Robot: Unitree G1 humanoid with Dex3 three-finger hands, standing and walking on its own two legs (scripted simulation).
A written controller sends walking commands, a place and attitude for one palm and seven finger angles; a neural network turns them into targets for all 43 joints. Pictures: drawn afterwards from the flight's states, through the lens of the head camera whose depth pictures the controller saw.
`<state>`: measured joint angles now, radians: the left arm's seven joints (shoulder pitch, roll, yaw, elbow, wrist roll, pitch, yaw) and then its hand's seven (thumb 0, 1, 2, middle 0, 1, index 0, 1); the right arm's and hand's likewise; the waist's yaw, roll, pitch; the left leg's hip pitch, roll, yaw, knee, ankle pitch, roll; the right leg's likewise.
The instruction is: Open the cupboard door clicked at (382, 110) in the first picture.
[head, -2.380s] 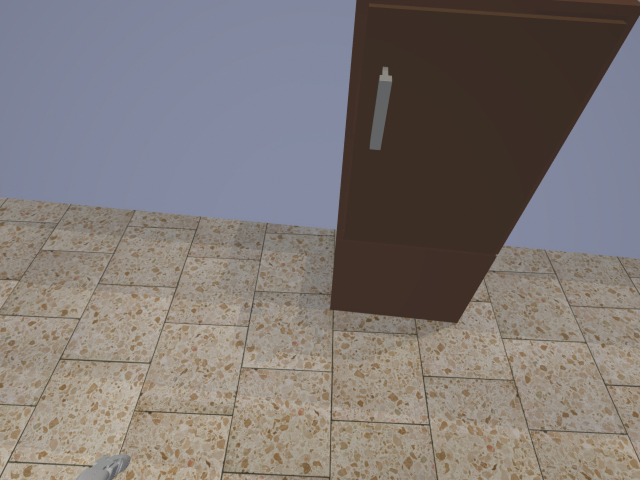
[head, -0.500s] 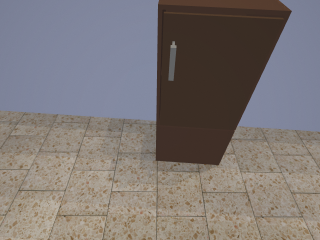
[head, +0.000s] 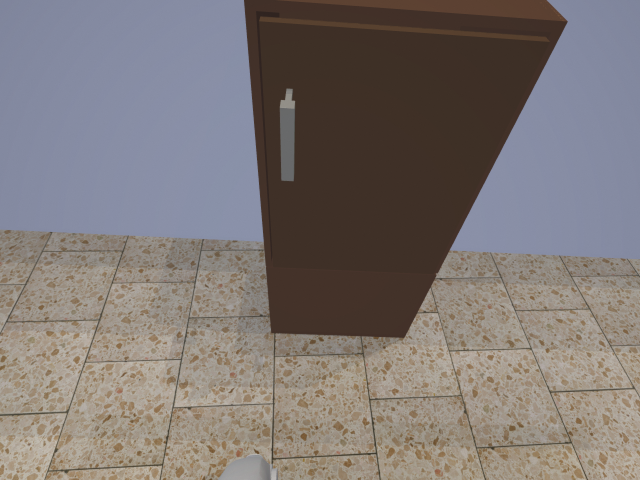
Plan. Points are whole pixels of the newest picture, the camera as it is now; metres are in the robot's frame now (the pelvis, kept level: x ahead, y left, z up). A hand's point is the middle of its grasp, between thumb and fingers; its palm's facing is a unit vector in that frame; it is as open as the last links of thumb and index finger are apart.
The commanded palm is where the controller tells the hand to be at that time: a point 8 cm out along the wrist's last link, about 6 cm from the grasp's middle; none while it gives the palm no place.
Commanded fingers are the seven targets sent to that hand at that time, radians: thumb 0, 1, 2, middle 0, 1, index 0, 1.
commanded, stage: come to a stop and stand still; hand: left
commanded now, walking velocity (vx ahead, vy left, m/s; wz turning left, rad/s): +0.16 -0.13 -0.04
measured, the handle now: (288, 136) +0.62 +0.11 +0.08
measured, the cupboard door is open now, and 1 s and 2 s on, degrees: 0 0 0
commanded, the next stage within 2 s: look again from close up in 1.60 s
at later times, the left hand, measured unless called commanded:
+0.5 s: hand (206, 477) +0.15 +0.17 -0.17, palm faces -0.03 -0.97 -0.25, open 7.4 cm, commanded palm none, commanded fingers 0.00 0.90 0.90 -0.20 -0.30 -0.20 -0.30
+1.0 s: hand out of the picture +0.02 +0.18 -0.18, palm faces +0.08 -0.97 -0.22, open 7.4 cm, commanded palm none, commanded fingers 0.00 0.90 0.90 -0.20 -0.30 -0.20 -0.30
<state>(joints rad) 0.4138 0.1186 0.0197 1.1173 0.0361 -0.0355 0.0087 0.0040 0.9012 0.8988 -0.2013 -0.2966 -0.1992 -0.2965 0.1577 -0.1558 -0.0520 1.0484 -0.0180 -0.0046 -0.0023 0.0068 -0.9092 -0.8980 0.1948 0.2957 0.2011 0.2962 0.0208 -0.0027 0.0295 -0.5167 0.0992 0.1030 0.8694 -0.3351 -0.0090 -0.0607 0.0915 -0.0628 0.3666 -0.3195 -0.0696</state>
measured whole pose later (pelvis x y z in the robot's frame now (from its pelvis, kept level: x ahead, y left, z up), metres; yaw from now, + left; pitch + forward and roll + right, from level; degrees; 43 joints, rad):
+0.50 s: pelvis +0.05 -0.03 +0.00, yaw -3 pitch +0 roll -1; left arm 0.14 0.22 0.07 0.95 0.02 0.05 0.02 0.00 0.91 0.90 -0.19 -0.30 -0.19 -0.30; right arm 0.20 -0.18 -0.07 1.04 -0.03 0.03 -0.03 0.00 -0.91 -0.90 0.20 0.30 0.21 0.30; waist -0.03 0.01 0.10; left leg -0.31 0.11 0.14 0.54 -0.22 -0.01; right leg -0.36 -0.05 -0.02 0.75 -0.36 0.03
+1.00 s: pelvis +0.03 -0.02 -0.01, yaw +0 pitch +0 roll +0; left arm 0.30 0.19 0.05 1.04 0.03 0.03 0.03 0.00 0.90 0.90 -0.20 -0.30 -0.20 -0.30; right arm 0.20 -0.21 -0.06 1.00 -0.01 0.02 0.00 0.01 -0.91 -0.90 0.19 0.30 0.20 0.30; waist 0.04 -0.02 0.03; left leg -0.23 0.02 0.05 0.53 -0.32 0.00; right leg -0.31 -0.11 -0.05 0.58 -0.29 0.05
